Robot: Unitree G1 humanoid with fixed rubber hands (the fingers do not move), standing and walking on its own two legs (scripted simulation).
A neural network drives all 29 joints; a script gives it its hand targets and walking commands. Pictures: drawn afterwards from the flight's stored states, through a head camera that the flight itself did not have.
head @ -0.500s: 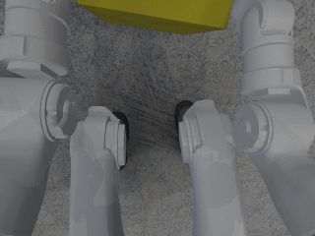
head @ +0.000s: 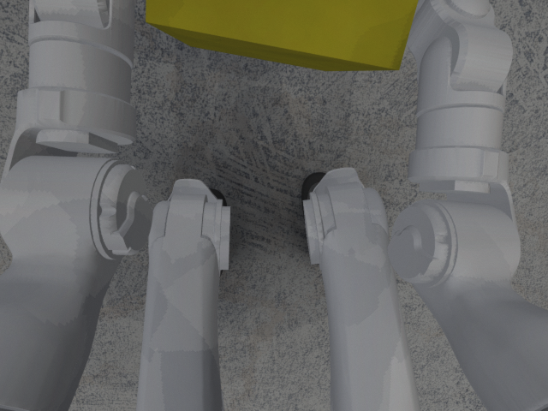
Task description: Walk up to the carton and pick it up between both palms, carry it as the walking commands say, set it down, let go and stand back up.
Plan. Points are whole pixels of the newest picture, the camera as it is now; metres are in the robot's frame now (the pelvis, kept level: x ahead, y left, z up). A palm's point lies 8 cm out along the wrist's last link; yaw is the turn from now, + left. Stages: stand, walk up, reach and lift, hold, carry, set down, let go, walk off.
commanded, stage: reach and lift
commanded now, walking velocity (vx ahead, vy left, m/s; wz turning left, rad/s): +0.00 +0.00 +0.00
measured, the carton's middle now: out of the picture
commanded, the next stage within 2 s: none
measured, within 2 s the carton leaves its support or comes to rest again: neither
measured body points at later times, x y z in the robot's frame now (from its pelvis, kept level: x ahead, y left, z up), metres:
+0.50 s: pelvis -0.02 +0.00 +0.05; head +0.34 -0.02 +0.31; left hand +0.58 +0.11 -0.06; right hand +0.52 -0.19 -0.08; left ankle +0.12 +0.12 -0.41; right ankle +0.14 -0.13 -0.41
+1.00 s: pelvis -0.02 +0.00 +0.09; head +0.31 -0.02 +0.38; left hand +0.56 +0.11 +0.01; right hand +0.50 -0.19 -0.01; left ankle +0.12 +0.12 -0.41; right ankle +0.14 -0.13 -0.41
